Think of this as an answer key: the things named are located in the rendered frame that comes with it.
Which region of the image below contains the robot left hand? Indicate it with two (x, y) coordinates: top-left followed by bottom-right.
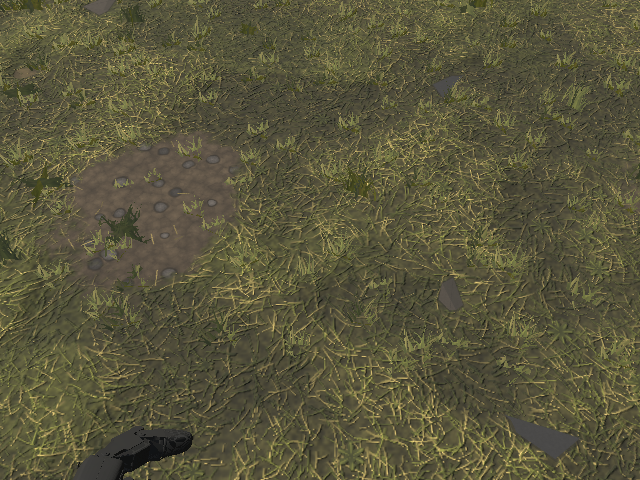
(73, 426), (193, 480)

